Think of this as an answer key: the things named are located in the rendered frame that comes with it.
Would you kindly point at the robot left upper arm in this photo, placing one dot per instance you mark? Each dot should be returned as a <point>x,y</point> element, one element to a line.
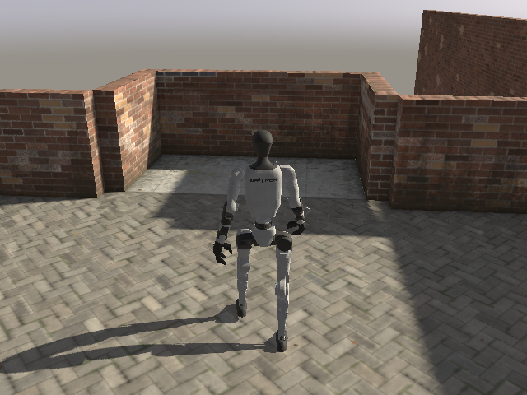
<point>236,175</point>

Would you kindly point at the robot left hand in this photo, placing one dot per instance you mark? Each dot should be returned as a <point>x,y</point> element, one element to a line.
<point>217,248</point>

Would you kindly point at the robot left foot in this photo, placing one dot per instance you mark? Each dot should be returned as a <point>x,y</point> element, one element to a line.
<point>241,310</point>

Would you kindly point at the robot left forearm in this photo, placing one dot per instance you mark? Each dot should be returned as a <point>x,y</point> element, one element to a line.
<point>224,226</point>

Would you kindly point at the robot right hand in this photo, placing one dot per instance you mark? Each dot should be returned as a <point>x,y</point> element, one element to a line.
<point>294,224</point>

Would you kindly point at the robot right forearm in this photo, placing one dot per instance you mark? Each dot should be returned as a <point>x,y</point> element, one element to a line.
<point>299,213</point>

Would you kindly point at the robot foot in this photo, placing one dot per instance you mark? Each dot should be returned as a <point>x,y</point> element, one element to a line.
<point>281,344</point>
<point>241,310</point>

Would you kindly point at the robot right upper arm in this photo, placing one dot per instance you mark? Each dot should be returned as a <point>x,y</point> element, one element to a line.
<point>289,174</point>

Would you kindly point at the robot right foot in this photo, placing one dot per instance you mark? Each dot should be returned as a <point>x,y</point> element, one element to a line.
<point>281,344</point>

